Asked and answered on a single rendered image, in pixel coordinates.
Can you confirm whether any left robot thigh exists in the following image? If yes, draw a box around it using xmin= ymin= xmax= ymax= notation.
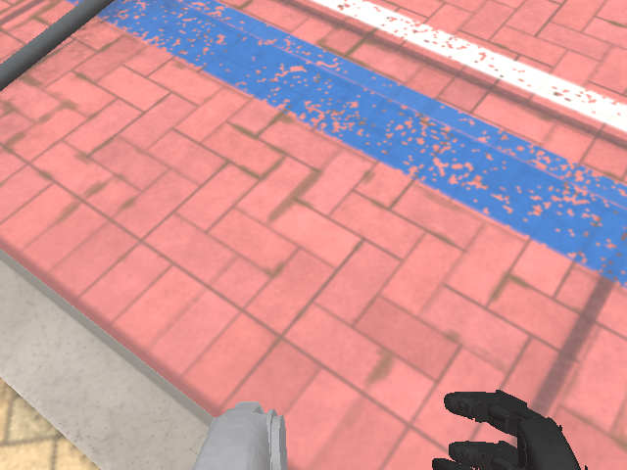
xmin=192 ymin=406 xmax=288 ymax=470

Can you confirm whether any right robot hand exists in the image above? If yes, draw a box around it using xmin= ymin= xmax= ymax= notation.
xmin=432 ymin=390 xmax=588 ymax=470

